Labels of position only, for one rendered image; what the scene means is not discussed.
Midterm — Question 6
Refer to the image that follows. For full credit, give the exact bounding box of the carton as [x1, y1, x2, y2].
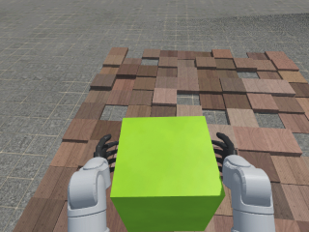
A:
[110, 116, 226, 232]

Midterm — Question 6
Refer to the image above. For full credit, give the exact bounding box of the robot left hand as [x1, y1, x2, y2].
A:
[93, 133, 119, 173]

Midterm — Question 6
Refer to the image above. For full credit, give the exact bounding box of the robot left forearm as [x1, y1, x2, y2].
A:
[67, 157, 111, 232]

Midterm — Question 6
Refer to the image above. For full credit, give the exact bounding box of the robot right forearm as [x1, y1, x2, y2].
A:
[222, 155, 276, 232]

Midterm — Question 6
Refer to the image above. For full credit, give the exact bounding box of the robot right hand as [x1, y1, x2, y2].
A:
[211, 132, 238, 173]

